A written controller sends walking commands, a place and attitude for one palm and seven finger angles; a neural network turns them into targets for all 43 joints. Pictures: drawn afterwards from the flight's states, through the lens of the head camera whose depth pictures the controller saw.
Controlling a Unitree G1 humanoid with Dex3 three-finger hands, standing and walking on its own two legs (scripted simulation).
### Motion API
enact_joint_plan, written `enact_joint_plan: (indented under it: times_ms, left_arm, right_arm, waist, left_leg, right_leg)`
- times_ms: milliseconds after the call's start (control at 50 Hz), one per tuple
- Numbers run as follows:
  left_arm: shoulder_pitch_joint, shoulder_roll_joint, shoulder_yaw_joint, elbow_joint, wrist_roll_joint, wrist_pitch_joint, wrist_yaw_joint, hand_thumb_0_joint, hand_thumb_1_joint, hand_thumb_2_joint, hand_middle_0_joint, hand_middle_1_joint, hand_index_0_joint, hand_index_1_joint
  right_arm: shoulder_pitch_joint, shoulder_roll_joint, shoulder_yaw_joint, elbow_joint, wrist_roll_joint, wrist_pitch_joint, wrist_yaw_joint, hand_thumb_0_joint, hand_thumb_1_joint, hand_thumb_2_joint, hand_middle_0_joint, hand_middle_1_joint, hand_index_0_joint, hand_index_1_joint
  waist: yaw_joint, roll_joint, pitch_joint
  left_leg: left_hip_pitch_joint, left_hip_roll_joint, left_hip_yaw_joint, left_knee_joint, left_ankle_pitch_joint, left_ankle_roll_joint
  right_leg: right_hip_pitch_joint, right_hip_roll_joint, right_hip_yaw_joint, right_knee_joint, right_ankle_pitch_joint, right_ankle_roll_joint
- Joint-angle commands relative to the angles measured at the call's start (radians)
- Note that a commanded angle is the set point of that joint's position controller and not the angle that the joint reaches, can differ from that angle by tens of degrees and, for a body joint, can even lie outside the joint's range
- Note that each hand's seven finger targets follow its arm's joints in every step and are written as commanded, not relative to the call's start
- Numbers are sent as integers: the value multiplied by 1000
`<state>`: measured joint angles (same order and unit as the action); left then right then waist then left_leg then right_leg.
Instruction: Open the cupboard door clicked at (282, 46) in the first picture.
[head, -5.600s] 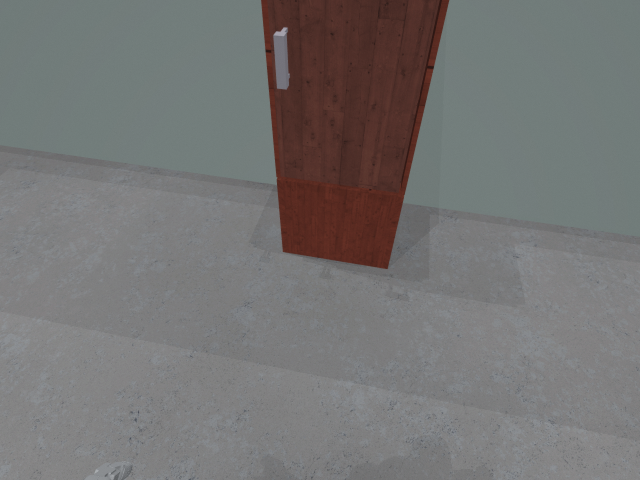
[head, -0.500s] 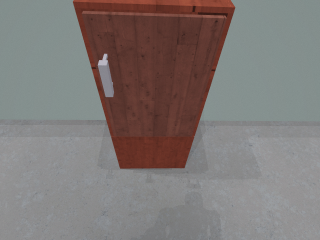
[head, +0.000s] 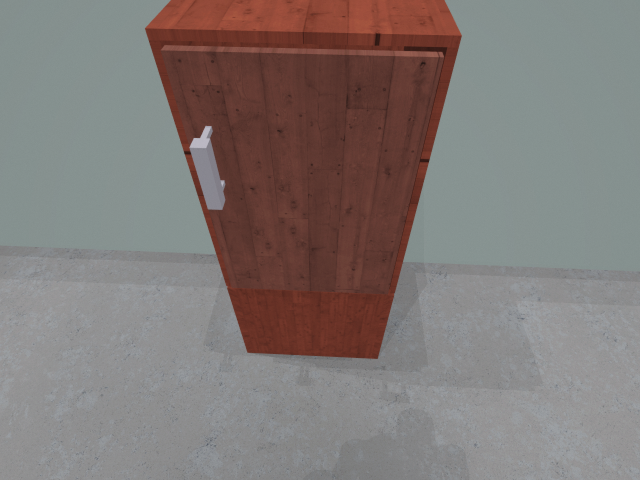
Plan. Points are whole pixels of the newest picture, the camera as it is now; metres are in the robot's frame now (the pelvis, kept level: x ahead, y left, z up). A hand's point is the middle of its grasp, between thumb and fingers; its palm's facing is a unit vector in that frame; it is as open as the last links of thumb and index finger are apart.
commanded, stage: come to a stop and stand still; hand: left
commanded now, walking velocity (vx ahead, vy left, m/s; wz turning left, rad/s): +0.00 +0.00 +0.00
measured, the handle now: (212, 168) +0.58 +0.23 +0.06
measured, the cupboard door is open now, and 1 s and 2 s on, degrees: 0 0 0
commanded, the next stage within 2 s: look again from close up in 0.02 s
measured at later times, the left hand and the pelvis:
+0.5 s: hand out of the picture -0.02 +0.22 -0.18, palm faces +0.00 -0.98 -0.20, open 7.4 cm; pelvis -0.02 +0.05 +0.00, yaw -2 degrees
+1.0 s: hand out of the picture +0.01 +0.19 -0.18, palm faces -0.02 -0.98 -0.18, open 7.4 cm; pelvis +0.01 +0.03 -0.01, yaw -2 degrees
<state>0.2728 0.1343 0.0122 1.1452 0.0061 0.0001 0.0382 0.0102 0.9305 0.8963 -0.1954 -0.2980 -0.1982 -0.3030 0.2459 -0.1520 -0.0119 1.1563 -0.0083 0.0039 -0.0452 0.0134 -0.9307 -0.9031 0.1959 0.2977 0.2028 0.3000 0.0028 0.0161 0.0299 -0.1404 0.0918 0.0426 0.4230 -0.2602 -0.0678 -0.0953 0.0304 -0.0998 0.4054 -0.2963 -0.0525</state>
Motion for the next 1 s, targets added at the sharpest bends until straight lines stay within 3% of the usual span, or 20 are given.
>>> enact_joint_plan:
  times_ms: [0,80,100,120,140,160,180,200,220,240,280,320,360,460,720,820,880,900,940,980]
  left_arm:
    - [69,111,13,-27,-1,-16,4,0,900,900,-200,-300,-200,-300]
    - [74,103,12,-19,1,-15,4,0,900,900,-200,-300,-200,-300]
    - [207,141,20,10,17,-52,48,0,900,900,-200,-300,-200,-300]
    - [190,167,20,-33,20,-65,43,0,900,900,-200,-300,-200,-300]
    - [155,144,13,-51,19,-65,34,0,900,900,-200,-300,-200,-300]
    - [143,141,13,-56,24,-61,31,0,900,900,-200,-300,-200,-300]
    - [108,142,15,-78,22,-59,26,0,900,900,-200,-300,-200,-300]
    - [92,135,13,-90,21,-55,25,0,900,900,-200,-300,-200,-300]
    - [88,121,7,-92,15,-49,22,0,900,900,-200,-300,-200,-300]
    - [89,95,4,-93,9,-41,19,0,900,900,-200,-300,-200,-300]
    - [100,66,1,-99,11,-25,15,0,900,900,-200,-300,-200,-300]
    - [94,73,0,-92,13,-14,6,0,900,900,-200,-300,-200,-300]
    - [104,77,-3,-90,16,-10,0,0,900,900,-200,-300,-200,-300]
    - [98,89,-5,-87,15,-12,-7,0,900,900,-200,-300,-200,-300]
    - [84,108,-3,-73,8,-19,-2,0,900,900,-200,-300,-200,-300]
    - [85,87,3,-75,22,-8,-14,0,900,900,-200,-300,-200,-300]
    - [79,81,10,-86,27,-11,-22,0,900,900,-200,-300,-200,-300]
    - [87,75,9,-86,26,-14,-23,0,900,900,-200,-300,-200,-300]
    - [131,79,12,-70,21,-27,-16,0,900,900,-200,-300,-200,-300]
    - [170,110,15,-49,15,-37,-2,0,900,900,-200,-300,-200,-300]
  right_arm:
    - [73,-63,-9,-14,-1,-5,-6,0,-900,-900,200,300,200,300]
    - [68,-63,-9,-15,-1,-5,-6,0,-900,-900,200,300,200,300]
    - [-62,-89,-13,-99,6,-26,7,0,-900,-900,200,300,200,300]
    - [7,-44,-10,-140,5,-12,13,0,-900,-900,200,300,200,300]
    - [12,-46,-15,-137,2,-9,14,0,-900,-900,200,300,200,300]
    - [23,-26,-11,-141,7,-13,19,0,-900,-900,200,300,200,300]
    - [53,-24,-8,-145,6,-13,24,0,-900,-900,200,300,200,300]
    - [83,-22,-7,-143,4,-17,25,0,-900,-900,200,300,200,300]
    - [103,-36,-6,-133,2,-22,24,0,-900,-900,200,300,200,300]
    - [118,-64,-9,-131,-2,-31,22,0,-900,-900,200,300,200,300]
    - [110,-98,-9,-141,-12,-35,15,0,-900,-900,200,300,200,300]
    - [79,-98,-3,-142,-13,-32,13,0,-900,-900,200,300,200,300]
    - [64,-107,-3,-157,-10,-30,14,0,-900,-900,200,300,200,300]
    - [83,-112,-2,-146,-9,-35,15,0,-900,-900,200,300,200,300]
    - [118,-94,8,-86,-4,-50,9,0,-900,-900,200,300,200,300]
    - [130,-108,-6,-76,-14,-35,13,0,-900,-900,200,300,200,300]
    - [139,-116,-17,-82,-16,-34,12,0,-900,-900,200,300,200,300]
    - [131,-118,-17,-86,-16,-36,11,0,-900,-900,200,300,200,300]
    - [111,-90,-7,-92,-12,-45,7,0,-900,-900,200,300,200,300]
    - [101,-56,2,-97,-6,-49,2,0,-900,-900,200,300,200,300]
  waist:
    - [-8,-37,6]
    - [-9,-27,32]
    - [60,-143,70]
    - [-9,-112,12]
    - [-14,-18,3]
    - [-18,-47,-29]
    - [-26,-23,-58]
    - [-38,-71,-82]
    - [-41,-72,-79]
    - [-36,-14,-63]
    - [-10,38,22]
    - [4,128,94]
    - [12,72,127]
    - [12,1,81]
    - [6,-12,-8]
    - [-3,22,80]
    - [-8,54,109]
    - [0,69,104]
    - [17,10,53]
    - [15,-111,-1]
  left_leg:
    - [30,32,-1,-23,252,49]
    - [34,35,-4,-40,231,52]
    - [-155,-4,61,274,67,34]
    - [-206,-32,-35,327,-121,69]
    - [-201,-27,-25,332,-120,78]
    - [-181,-16,-10,282,-139,71]
    - [-128,-32,11,218,-103,68]
    - [-81,-42,11,134,-39,67]
    - [-37,-36,-4,64,23,70]
    - [-19,3,-45,35,109,85]
    - [-108,72,-101,-5,126,126]
    - [-169,63,-134,-78,50,138]
    - [-207,51,-138,-117,-83,138]
    - [-171,35,-134,-133,-107,139]
    - [-55,20,-72,-47,225,129]
    - [-106,67,-139,-117,-149,164]
    - [-108,99,-187,-125,-183,191]
    - [-106,95,-170,-102,-117,190]
    - [-119,42,-81,12,136,160]
    - [-138,-13,-3,112,229,112]
  right_leg:
    - [-23,-158,112,-75,478,34]
    - [-44,-152,110,-92,407,29]
    - [-34,-244,251,-69,1064,138]
    - [29,-291,233,-19,1145,101]
    - [19,-273,194,-18,1047,35]
    - [2,-251,169,-26,848,-34]
    - [-3,-225,130,-8,730,-52]
    - [-20,-206,127,10,583,-50]
    - [-60,-181,128,29,420,-34]
    - [-106,-144,120,48,264,-10]
    - [-139,-95,94,36,46,10]
    - [-144,-80,78,62,-10,15]
    - [-145,-80,86,53,-19,16]
    - [-133,-98,101,42,10,18]
    - [-95,-128,118,48,174,21]
    - [-186,-82,68,115,-87,10]
    - [-235,-65,48,159,-100,5]
    - [-228,-71,54,149,-68,4]
    - [-129,-107,116,109,127,-5]
    - [-21,-175,181,96,531,-19]
